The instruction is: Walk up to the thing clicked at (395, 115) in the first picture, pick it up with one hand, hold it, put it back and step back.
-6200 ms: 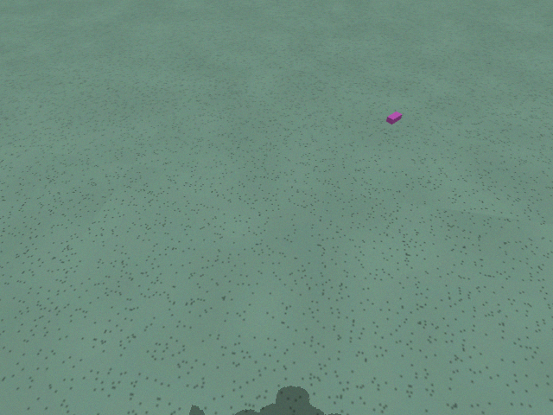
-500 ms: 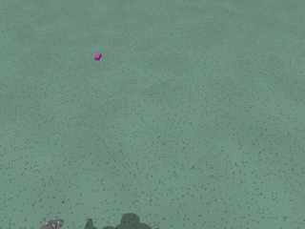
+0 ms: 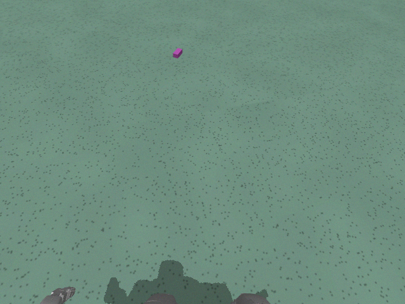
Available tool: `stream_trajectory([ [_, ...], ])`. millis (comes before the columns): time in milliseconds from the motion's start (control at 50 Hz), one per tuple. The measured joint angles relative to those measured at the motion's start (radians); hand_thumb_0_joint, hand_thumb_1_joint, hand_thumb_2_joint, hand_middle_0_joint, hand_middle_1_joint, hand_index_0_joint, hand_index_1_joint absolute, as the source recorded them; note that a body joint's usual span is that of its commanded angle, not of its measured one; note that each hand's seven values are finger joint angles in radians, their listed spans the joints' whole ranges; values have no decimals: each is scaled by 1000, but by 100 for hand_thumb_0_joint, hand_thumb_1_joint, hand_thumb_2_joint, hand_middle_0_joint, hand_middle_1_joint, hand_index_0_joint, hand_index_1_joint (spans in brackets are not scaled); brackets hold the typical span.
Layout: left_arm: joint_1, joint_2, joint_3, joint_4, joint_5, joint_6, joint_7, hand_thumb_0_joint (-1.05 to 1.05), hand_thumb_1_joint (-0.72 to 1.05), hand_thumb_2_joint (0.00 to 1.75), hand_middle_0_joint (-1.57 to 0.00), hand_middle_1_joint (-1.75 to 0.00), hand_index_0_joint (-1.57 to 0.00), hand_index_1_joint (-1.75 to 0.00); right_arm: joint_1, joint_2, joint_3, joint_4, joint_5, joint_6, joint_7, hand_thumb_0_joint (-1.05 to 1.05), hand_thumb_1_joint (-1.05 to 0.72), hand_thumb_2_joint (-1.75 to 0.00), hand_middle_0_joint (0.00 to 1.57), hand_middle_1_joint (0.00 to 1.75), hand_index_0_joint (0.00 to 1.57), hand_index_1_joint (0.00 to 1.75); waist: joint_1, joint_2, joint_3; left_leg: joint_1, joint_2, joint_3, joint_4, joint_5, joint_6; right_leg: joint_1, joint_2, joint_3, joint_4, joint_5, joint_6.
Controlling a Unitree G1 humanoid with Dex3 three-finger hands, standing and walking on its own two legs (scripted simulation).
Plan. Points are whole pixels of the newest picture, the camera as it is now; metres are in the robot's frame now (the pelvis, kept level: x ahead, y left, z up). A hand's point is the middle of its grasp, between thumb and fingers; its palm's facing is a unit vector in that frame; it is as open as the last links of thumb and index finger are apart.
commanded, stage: walk up
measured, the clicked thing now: (177, 53) +1.97 +0.28 -0.75
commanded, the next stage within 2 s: stand in 0.94 s
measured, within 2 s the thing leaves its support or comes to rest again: neither
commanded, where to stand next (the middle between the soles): +0.04 -0.04 m, yaw +9 degrees
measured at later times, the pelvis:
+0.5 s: pelvis -0.01 -0.02 +0.00, yaw +7 degrees
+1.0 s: pelvis -0.01 -0.03 +0.02, yaw +9 degrees
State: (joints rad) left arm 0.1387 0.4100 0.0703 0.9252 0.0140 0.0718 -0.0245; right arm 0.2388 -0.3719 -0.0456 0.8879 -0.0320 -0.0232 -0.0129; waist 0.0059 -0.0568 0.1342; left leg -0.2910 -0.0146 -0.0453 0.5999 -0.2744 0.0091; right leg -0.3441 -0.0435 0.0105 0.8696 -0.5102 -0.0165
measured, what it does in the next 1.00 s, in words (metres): steps on the spot: right foot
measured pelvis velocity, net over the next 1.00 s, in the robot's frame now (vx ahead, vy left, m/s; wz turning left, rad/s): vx -0.01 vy -0.03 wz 0.16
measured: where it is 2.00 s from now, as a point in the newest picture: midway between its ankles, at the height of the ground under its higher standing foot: outside the picture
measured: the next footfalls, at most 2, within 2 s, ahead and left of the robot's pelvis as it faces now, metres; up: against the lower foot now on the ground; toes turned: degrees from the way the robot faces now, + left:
right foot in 0.10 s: +0.04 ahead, -0.16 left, +0.00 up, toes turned +5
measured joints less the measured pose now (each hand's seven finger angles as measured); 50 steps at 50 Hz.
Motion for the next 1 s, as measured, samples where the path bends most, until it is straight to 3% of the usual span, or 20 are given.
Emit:
stream_trajectory([
  [60,17,-2,1,1,-1,-5,2,1,90,89,-21,-30,-20,-30,-7,-3,6,-25,2,3,-1,0,-90,-90,21,30,20,30,1,20,-2,-22,5,-20,28,-9,-11,34,7,-1,-95,22,-3],
  [100,27,-5,2,2,1,-17,5,1,90,89,-21,-30,-20,-30,-16,-10,10,-37,8,13,0,0,-90,-90,21,30,21,30,6,38,-6,-47,10,-35,70,-26,-23,81,18,-11,-209,107,-8],
  [120,29,-13,4,5,5,-25,9,1,90,89,-21,-30,-20,-30,-26,-17,10,-38,14,21,1,0,-90,-90,21,30,21,30,7,60,-1,-58,21,-49,96,-37,-28,91,30,-23,-229,157,5],
  [160,39,-25,-3,5,14,-36,7,1,90,89,-21,-30,-20,-30,-42,-20,7,-32,23,37,-3,0,-90,-90,21,30,20,30,8,83,-3,-81,10,-74,163,-109,-7,93,33,-44,-219,156,16],
  [200,48,-35,-9,2,17,-40,4,1,90,89,-21,-30,-20,-30,-51,-20,5,-24,27,43,-3,1,-90,-90,21,30,20,30,20,76,-7,-100,-18,-52,269,-218,1,97,10,-43,-219,150,14],
  [240,53,-47,-16,-2,20,-47,4,1,90,89,-21,-30,-20,-30,-52,-26,2,-21,29,39,2,1,-91,-90,21,30,20,30,25,78,-12,-99,-25,-26,308,-239,7,107,-6,-51,-241,160,17],
  [300,61,-48,-22,-16,24,-58,2,1,90,89,-21,-30,-20,-30,-49,-27,4,-15,28,26,12,0,-91,-90,20,30,20,30,29,69,-18,-42,-11,19,192,-210,7,104,-25,-64,-248,164,24],
  [360,58,-31,-24,-26,10,-53,3,1,90,89,-21,-30,-20,-31,-45,-12,3,3,15,7,13,0,-91,-90,20,30,20,30,28,37,-14,41,-23,41,-6,-26,8,84,-54,-70,-187,131,35],
  [440,47,-26,-27,-4,-6,-39,12,1,90,89,-21,-30,-20,-30,-45,12,23,28,12,0,17,0,-91,-90,20,30,20,30,29,20,-25,41,-21,27,8,-39,8,86,-20,-22,-166,24,6],
  [460,47,-25,-28,3,-8,-42,13,1,90,89,-21,-30,-20,-30,-48,16,29,33,15,0,17,1,-91,-90,21,30,20,30,29,19,-29,42,-16,23,10,-41,4,99,-15,-21,-200,64,3],
  [500,45,-28,-32,20,-9,-55,15,1,90,89,-21,-30,-20,-30,-64,18,36,44,24,5,17,1,-90,-90,21,30,20,30,26,31,-30,45,-2,13,17,-45,-6,126,-3,-33,-259,188,25],
  [660,16,-50,-57,86,-5,-69,10,1,90,89,-21,-30,-20,-30,-112,21,46,99,33,12,25,1,-91,-90,21,30,20,30,14,57,-62,91,9,-13,-78,7,-16,190,8,-60,-373,222,32],
  [1000,-54,-50,-51,176,-4,-78,13,1,90,89,-21,-30,-20,-30,-132,18,51,208,21,15,23,0,-91,-90,20,30,20,30,5,57,-74,144,15,-28,-207,82,-26,252,15,-78,-512,298,30],
])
